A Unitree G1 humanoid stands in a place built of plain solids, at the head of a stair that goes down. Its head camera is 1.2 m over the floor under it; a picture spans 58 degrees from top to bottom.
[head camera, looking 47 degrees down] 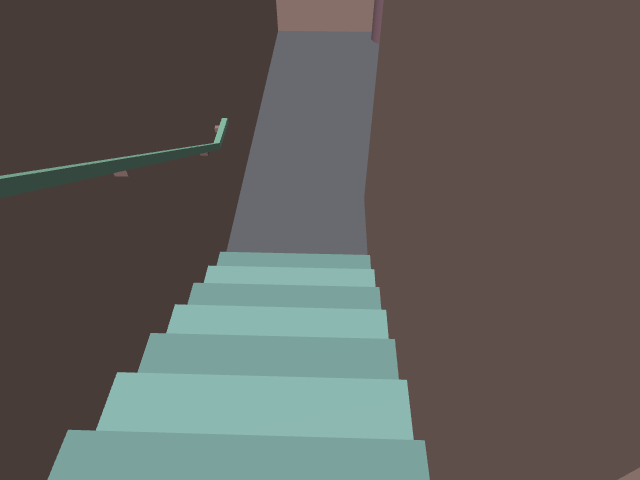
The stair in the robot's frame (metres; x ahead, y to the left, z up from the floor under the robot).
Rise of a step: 0.17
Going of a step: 0.27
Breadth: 1.10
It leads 2 degrees to the right of straight ahead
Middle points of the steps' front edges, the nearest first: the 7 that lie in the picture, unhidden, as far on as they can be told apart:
0.47 0.23 -0.18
0.74 0.22 -0.35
1.01 0.22 -0.52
1.28 0.21 -0.68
1.55 0.20 -0.85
1.82 0.19 -1.02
2.09 0.18 -1.18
